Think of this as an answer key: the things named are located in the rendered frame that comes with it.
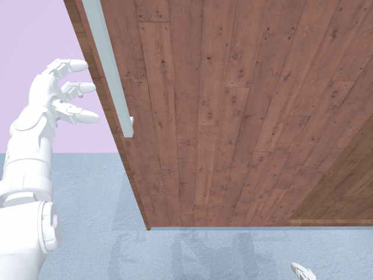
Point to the handle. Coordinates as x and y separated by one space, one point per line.
101 37

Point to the wardrobe door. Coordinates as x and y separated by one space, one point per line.
239 106
345 191

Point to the right robot hand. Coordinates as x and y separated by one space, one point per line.
302 273

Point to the left robot hand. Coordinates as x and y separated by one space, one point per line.
45 91

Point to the left robot forearm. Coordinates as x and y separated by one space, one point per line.
28 163

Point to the robot left upper arm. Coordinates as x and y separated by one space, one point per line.
28 232

